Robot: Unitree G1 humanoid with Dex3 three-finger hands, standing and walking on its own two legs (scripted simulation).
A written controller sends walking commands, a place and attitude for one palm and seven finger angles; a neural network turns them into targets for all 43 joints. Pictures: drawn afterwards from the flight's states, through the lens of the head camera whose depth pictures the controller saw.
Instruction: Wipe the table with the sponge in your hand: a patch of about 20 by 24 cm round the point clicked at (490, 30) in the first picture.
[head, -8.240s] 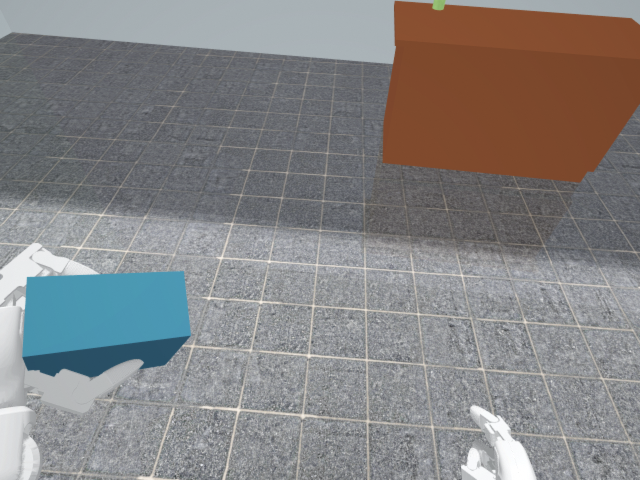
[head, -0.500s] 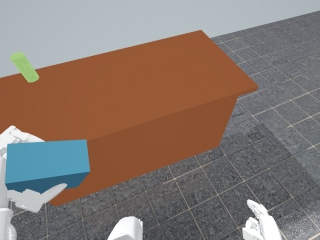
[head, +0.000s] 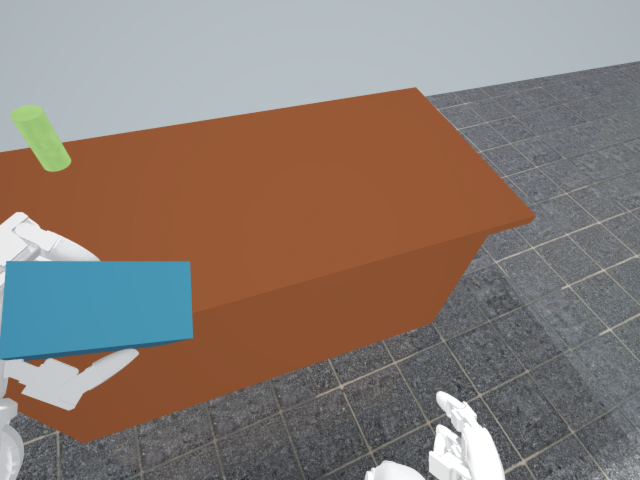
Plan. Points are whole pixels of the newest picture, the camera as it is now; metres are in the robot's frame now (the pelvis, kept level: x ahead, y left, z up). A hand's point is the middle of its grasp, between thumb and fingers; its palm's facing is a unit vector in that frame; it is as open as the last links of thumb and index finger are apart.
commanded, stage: take the last steps up to it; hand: left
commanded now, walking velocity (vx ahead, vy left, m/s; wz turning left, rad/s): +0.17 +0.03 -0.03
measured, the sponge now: (125, 311) +0.23 +0.20 +0.16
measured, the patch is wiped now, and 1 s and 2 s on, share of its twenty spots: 0.00 0.00 0.00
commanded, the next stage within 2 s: come to a stop and stand still in 1.78 s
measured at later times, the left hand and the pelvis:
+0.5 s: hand (133, 278) +0.25 +0.19 +0.19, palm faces +0.33 -0.83 -0.45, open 10.5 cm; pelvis +0.02 -0.03 +0.01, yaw -1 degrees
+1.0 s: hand (112, 282) +0.24 +0.21 +0.18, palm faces +0.41 -0.80 -0.44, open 10.5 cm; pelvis +0.04 -0.03 +0.00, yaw +0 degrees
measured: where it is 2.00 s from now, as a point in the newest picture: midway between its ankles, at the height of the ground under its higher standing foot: outside the picture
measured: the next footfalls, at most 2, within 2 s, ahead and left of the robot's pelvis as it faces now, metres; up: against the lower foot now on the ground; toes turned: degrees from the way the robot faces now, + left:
right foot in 0.18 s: +0.07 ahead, -0.11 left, +0.00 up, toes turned -7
left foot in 0.60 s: +0.11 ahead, +0.10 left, +0.00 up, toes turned +5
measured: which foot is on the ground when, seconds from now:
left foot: down 0.00-0.20, up 0.22-0.58, down 0.60-0.92, up 0.94-1.00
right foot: up 0.00-0.16, down 0.18-0.62, up 0.64-0.86, down 0.88-1.00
